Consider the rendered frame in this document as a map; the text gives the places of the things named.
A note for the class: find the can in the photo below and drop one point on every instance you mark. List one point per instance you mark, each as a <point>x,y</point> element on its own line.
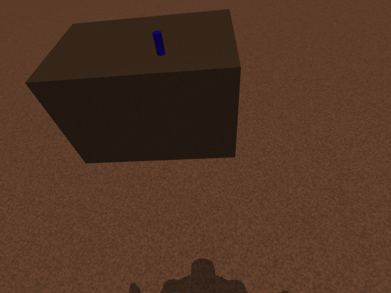
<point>159,43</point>

